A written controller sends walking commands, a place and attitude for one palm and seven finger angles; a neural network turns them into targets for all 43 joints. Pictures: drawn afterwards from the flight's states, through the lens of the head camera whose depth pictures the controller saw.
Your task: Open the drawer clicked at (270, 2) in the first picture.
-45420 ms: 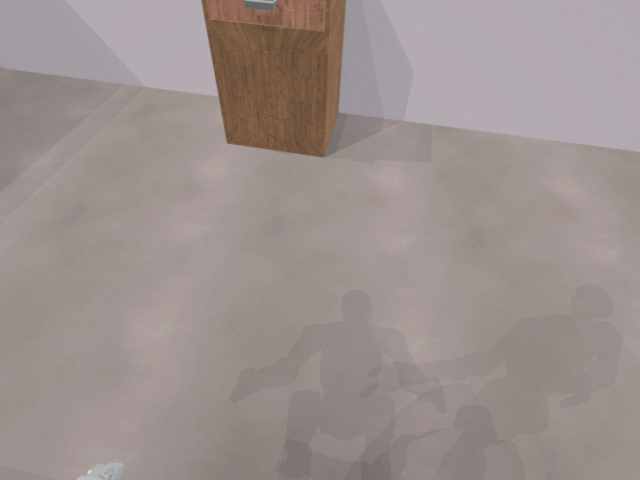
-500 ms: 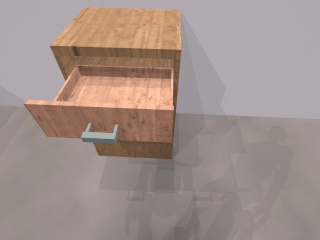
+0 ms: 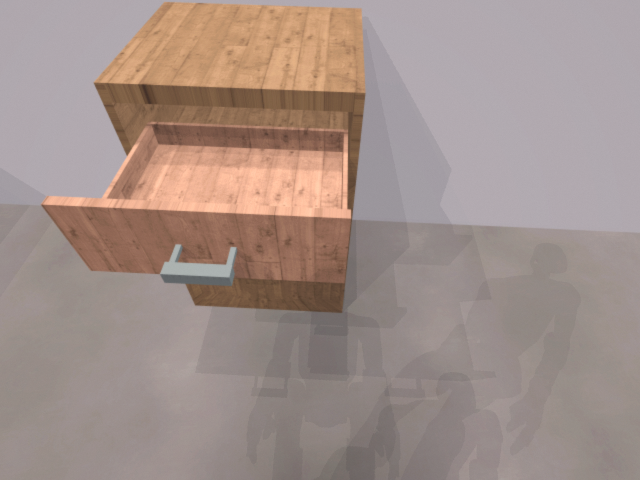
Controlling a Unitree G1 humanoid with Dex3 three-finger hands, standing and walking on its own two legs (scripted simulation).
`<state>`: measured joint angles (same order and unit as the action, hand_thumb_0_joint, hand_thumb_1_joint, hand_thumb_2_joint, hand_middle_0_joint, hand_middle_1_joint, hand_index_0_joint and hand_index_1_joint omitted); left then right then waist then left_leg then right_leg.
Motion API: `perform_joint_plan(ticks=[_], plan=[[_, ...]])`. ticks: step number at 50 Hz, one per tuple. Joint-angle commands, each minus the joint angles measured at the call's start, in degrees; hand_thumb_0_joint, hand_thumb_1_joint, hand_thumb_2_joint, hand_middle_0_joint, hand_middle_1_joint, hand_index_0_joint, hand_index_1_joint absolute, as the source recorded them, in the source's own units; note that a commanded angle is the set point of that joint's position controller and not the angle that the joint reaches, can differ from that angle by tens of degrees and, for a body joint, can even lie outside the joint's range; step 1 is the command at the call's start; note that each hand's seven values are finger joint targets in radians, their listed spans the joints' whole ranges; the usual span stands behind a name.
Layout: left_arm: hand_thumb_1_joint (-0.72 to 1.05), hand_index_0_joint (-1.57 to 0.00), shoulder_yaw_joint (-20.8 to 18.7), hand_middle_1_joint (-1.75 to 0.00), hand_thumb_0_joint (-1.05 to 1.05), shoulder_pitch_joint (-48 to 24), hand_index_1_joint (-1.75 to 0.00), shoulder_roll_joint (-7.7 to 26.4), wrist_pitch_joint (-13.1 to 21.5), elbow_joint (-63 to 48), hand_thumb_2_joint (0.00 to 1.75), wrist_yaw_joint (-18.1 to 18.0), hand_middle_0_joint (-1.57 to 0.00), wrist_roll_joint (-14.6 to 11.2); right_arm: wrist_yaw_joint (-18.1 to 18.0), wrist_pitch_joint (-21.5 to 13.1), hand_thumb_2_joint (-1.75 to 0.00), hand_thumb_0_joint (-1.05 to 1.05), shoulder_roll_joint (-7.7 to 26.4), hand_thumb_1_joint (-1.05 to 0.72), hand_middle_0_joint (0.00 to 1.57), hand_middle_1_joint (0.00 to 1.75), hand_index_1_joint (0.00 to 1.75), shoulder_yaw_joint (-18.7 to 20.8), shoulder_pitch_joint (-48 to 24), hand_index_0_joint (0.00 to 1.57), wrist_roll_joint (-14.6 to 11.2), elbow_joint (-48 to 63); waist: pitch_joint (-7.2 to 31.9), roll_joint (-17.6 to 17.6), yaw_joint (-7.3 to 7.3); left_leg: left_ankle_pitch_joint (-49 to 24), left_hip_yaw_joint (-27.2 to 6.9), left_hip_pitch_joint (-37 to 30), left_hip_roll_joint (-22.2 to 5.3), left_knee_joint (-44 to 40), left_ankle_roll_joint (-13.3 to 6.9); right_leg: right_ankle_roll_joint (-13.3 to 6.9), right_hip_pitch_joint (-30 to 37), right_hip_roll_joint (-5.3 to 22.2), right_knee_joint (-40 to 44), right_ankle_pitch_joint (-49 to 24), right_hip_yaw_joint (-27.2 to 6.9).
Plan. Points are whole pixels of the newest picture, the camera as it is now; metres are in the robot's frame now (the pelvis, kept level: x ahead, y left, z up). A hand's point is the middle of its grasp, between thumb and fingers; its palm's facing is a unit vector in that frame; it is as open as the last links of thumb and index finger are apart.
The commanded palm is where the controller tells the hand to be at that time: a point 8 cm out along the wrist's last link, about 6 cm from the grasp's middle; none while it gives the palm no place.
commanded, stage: look to check the result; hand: left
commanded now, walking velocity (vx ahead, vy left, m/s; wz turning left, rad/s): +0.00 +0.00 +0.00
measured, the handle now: (201, 262) +0.45 +0.23 -0.05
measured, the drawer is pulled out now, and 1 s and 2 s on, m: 0.30 0.30 0.30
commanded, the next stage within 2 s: stand and wait in 0.40 s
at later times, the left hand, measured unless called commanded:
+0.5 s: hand out of the picture +0.00 +0.16 -0.18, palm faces +0.06 -0.98 -0.18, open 7.3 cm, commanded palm none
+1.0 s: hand out of the picture +0.01 +0.15 -0.18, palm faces +0.06 -0.98 -0.18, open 7.3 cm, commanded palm none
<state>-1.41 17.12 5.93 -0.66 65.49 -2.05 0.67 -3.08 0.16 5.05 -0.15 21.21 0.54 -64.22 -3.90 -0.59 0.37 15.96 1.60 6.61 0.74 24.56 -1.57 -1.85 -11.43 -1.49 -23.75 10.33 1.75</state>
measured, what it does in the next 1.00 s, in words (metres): stands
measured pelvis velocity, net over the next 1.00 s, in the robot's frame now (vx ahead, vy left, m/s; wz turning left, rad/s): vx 0.02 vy -0.01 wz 0.01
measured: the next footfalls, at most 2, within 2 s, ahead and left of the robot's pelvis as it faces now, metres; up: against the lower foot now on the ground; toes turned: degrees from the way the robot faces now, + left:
none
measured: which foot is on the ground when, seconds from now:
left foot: down 0.00-1.00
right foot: down 0.00-1.00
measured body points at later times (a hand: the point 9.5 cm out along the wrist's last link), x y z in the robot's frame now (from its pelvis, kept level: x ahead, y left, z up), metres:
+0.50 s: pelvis +0.01 +0.00 +0.00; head +0.03 -0.01 +0.45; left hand +0.00 +0.21 -0.16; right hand -0.02 -0.19 -0.16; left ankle -0.03 +0.10 -0.74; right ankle +0.03 -0.10 -0.74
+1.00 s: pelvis +0.02 -0.01 +0.00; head +0.04 -0.01 +0.45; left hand +0.01 +0.21 -0.16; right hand -0.01 -0.20 -0.16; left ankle -0.03 +0.10 -0.74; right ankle +0.03 -0.10 -0.74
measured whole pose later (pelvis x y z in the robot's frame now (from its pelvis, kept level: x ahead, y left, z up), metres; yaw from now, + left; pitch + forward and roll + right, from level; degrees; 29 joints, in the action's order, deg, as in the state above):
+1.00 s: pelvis +0.02 -0.01 +0.00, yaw +0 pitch -2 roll +0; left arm -1.6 15.7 6.4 -0.5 65.7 -2.3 0.5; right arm -3.3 -0.2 5.4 -0.3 19.0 0.4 -64.6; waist -4.1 -1.1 0.3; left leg 16.8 1.0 4.1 0.4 22.5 -1.0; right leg -2.3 -9.5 -1.8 -23.3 12.2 2.2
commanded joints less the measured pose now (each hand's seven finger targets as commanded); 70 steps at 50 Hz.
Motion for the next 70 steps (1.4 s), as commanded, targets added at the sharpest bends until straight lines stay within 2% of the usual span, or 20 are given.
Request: perform_joint_plan(ticks=[1, 5, 7, 9, 13, 19, 20, 24, 25, 30, 31, 33, 36, 41, 49, 53, 57, 62, 69, 70], plan=[[0.9, -0.2, -0.8, -0.3, 0.0, 4.3, -0.3, 4.8, 0.9, -0.9, 0.9, -0.3, -0.2, -0.1, -0.2, -0.7, -0.9, 0.0, 3.8, -0.9, 0.2, 0.3, 0.3, 0.7, 6.2, 0.2, 0.0, 0.4, -2.5, 0.0, -0.14, -5.2, -5.1, 5.1, -5.9, -6.2, -1.2, -1.4, 1.5, 5.6, 3.9, -3.6, -5.5], [0.9, -0.2, -0.8, -0.3, 0.0, 4.1, -0.3, 4.7, 0.9, -0.8, 0.9, -0.4, -0.2, -0.1, -0.3, -0.8, -0.9, 0.0, 4.0, -0.9, 0.2, 0.3, 0.3, 0.7, 5.9, 0.2, -0.1, 0.3, -2.5, -1.2, -0.06, -6.2, -5.2, 4.4, -6.1, -6.3, -1.2, -1.3, 1.3, 5.7, 3.8, -4.1, -5.2], [0.9, -0.2, -0.8, -0.3, 0.0, 4.0, -0.3, 4.7, 0.9, -0.9, 0.9, -0.3, -0.2, -0.2, -0.3, -0.9, -0.9, 0.0, 4.0, -0.9, 0.2, 0.3, 0.3, 0.6, 5.8, 0.2, -0.1, 0.3, -2.5, 0.2, -0.12, -6.8, -5.2, 4.6, -6.0, -6.3, -1.1, -1.3, 1.8, 5.6, 3.6, -4.9, -5.4], [0.9, -0.2, -0.7, -0.3, 0.0, 4.5, -0.3, 4.6, 0.9, -0.9, 0.9, -0.4, -0.2, 0.0, -0.3, -0.9, -0.9, 0.0, 4.5, -0.9, 0.2, 0.3, 0.3, 0.7, 5.1, 0.2, -0.2, 0.5, -2.6, -1.1, -0.28, -7.4, -5.0, 3.4, -6.0, -6.2, -1.0, -1.3, 0.5, 5.4, 3.5, -4.7, -5.3], [0.9, -0.2, -0.8, -0.3, 0.0, 4.0, -0.3, 4.6, 0.9, -0.9, 0.9, -0.3, -0.2, -0.1, -0.3, -0.9, -0.9, 0.0, 4.1, -0.9, 0.2, 0.3, 0.3, 0.7, 5.2, 0.2, -0.1, 0.2, -2.6, 0.2, -0.18, -7.1, -5.0, 4.0, -5.9, -6.3, -1.0, -1.3, 1.6, 5.7, 3.7, -5.2, -5.4], [0.9, -0.2, -0.9, -0.3, 0.0, 4.1, -0.3, 4.7, 1.0, -0.9, 0.9, -0.4, -0.2, -0.1, -0.4, -1.0, -0.9, 0.0, 4.5, -0.9, 0.2, 0.3, 0.3, 0.8, 4.5, 0.2, -0.2, 0.5, -2.0, 0.2, -0.23, -9.2, -4.9, 2.4, -6.1, -6.1, -1.0, -1.3, 1.3, 5.5, 3.3, -6.7, -5.3], [0.9, -0.2, -0.9, -0.3, 0.0, 3.6, -0.3, 4.8, 1.0, -1.0, 0.9, -0.4, -0.2, -0.1, -0.4, -1.0, -0.9, 0.0, 4.3, -0.9, 0.2, 0.3, 0.3, 0.7, 5.1, 0.2, -0.1, 0.2, -1.9, -0.9, -0.05, -9.3, -4.8, 3.1, -6.1, -6.1, -1.0, -1.3, 2.3, 5.8, 3.4, -6.8, -5.1], [0.9, -0.2, -0.8, -0.3, 0.0, 3.9, -0.3, 5.0, 1.0, -1.0, 0.9, -0.4, -0.2, -0.1, -0.3, -0.9, -0.9, 0.0, 4.6, -0.9, 0.2, 0.3, 0.3, 0.8, 4.4, 0.2, -0.2, 0.3, -2.3, 0.9, -0.27, -9.0, -4.9, 2.6, -6.0, -6.2, -1.0, -1.3, 1.7, 5.6, 3.5, -6.7, -5.2], [0.9, -0.2, -0.9, -0.3, 0.0, 3.6, -0.3, 4.9, 1.0, -0.9, 0.9, -0.4, -0.2, -0.2, -0.3, -0.9, -0.9, 0.0, 4.4, -0.9, 0.2, 0.3, 0.3, 0.8, 4.7, 0.2, -0.1, 0.1, -2.2, -0.2, -0.14, -8.8, -4.8, 3.2, -6.0, -6.1, -1.0, -1.2, 2.5, 5.9, 3.7, -6.8, -5.1], [0.9, -0.2, -0.9, -0.3, 0.0, 3.3, -0.3, 5.1, 1.0, -0.9, 0.9, -0.4, -0.2, -0.2, -0.4, -1.0, -0.9, 0.0, 4.5, -0.9, 0.2, 0.3, 0.3, 0.7, 4.7, 0.2, -0.1, 0.0, -1.0, 0.0, -0.03, -10.8, -4.9, 2.2, -6.1, -5.9, -1.0, -1.3, 3.3, 5.8, 3.3, -8.3, -5.0], [0.9, -0.2, -0.9, -0.3, 0.0, 3.3, -0.3, 5.2, 1.0, -0.9, 0.9, -0.4, -0.2, -0.2, -0.4, -1.0, -0.9, 0.0, 4.5, -0.9, 0.2, 0.3, 0.3, 0.7, 4.5, 0.2, -0.2, -0.1, -1.5, -1.1, -0.16, -10.3, -4.7, 2.5, -5.9, -6.1, -0.8, -1.3, 3.2, 5.9, 3.4, -8.1, -5.2], [0.9, -0.2, -0.9, -0.3, 0.0, 3.4, -0.3, 5.1, 1.0, -0.8, 0.9, -0.4, -0.2, -0.3, -0.4, -1.0, -0.9, 0.0, 4.4, -0.9, 0.2, 0.3, 0.3, 0.6, 4.6, 0.2, -0.2, -0.1, -1.9, 0.0, -0.19, -10.1, -4.9, 2.8, -5.8, -6.2, -0.8, -1.3, 3.3, 6.0, 3.5, -8.0, -5.1], [0.9, -0.2, -1.0, -0.3, 0.0, 3.4, -0.3, 5.1, 1.0, -0.8, 0.9, -0.4, -0.2, -0.2, -0.4, -1.0, -0.9, 0.0, 4.5, -0.9, 0.2, 0.3, 0.3, 0.6, 4.5, 0.2, -0.1, -0.1, -1.6, -1.0, -0.2, -11.2, -4.7, 2.1, -5.9, -6.2, -0.8, -1.3, 3.2, 5.9, 3.3, -8.6, -5.1], [0.9, -0.2, -1.0, -0.3, 0.0, 3.2, -0.3, 5.2, 1.0, -0.7, 0.9, -0.4, -0.2, -0.2, -0.4, -0.9, -0.9, 0.0, 4.5, -0.9, 0.2, 0.3, 0.3, 0.7, 4.6, 0.2, -0.2, -0.3, -1.8, 0.3, -0.04, -10.8, -4.7, 2.3, -5.9, -6.2, -0.7, -1.4, 3.5, 5.9, 3.5, -9.0, -5.1], [0.9, -0.2, -1.0, -0.3, 0.0, 3.3, -0.3, 5.2, 1.0, -0.7, 0.9, -0.4, -0.2, -0.2, -0.5, -0.9, -0.9, 0.0, 4.8, -0.9, 0.2, 0.3, 0.3, 0.8, 4.1, 0.2, -0.2, -0.1, -1.8, -1.0, -0.3, -11.0, -4.6, 1.4, -6.0, -6.3, -0.7, -1.4, 2.7, 5.6, 3.5, -8.2, -5.2], [0.9, -0.2, -0.9, -0.3, 0.0, 3.1, -0.3, 5.4, 1.1, -0.6, 0.9, -0.4, -0.2, -0.3, -0.4, -0.8, -0.9, 0.0, 4.6, -0.9, 0.2, 0.3, 0.3, 0.7, 4.3, 0.2, -0.2, -0.3, -2.1, 0.5, -0.19, -9.7, -4.5, 2.1, -5.8, -6.3, -0.6, -1.4, 3.3, 6.0, 4.0, -8.4, -5.3], [0.9, -0.2, -0.9, -0.3, 0.0, 3.0, -0.3, 5.3, 1.1, -0.8, 0.9, -0.4, -0.2, -0.3, -0.4, -0.9, -0.9, 0.0, 4.7, -0.9, 0.2, 0.3, 0.3, 0.8, 4.2, 0.2, -0.1, -0.4, -2.1, -0.8, -0.16, -10.3, -4.4, 1.9, -6.0, -6.4, -0.5, -1.4, 3.0, 5.9, 3.7, -8.3, -5.3], [0.9, -0.2, -1.0, -0.3, 0.0, 3.0, -0.3, 5.6, 1.2, -0.7, 0.9, -0.4, -0.2, -0.3, -0.4, -0.9, -0.9, 0.0, 4.6, -0.9, 0.2, 0.3, 0.3, 0.8, 4.4, 0.2, -0.2, -0.3, -1.3, -0.3, -0.24, -10.7, -4.3, 1.6, -6.0, -6.3, -0.5, -1.5, 3.7, 6.0, 3.8, -9.1, -5.2], [0.9, -0.2, -0.9, -0.3, 0.0, 3.1, -0.3, 5.6, 1.1, -0.7, 0.9, -0.4, -0.2, -0.3, -0.4, -0.7, -0.9, 0.0, 5.0, -0.9, 0.2, 0.3, 0.3, 0.8, 3.8, 0.2, -0.2, -0.3, -2.6, 0.3, -0.43, -8.8, -4.3, 1.6, -6.1, -6.6, -0.5, -1.4, 2.0, 5.7, 4.3, -6.6, -5.4], [0.9, -0.2, -0.9, -0.3, 0.0, 2.8, -0.3, 5.4, 1.1, -0.8, 0.9, -0.4, -0.2, -0.3, -0.4, -0.8, -0.9, 0.0, 4.8, -0.9, 0.2, 0.3, 0.3, 0.7, 4.4, 0.2, -0.1, -0.3, -2.2, -0.4, -0.1, -9.3, -4.4, 2.0, -6.1, -6.5, -0.5, -1.5, 3.1, 5.8, 4.3, -7.2, -5.4]])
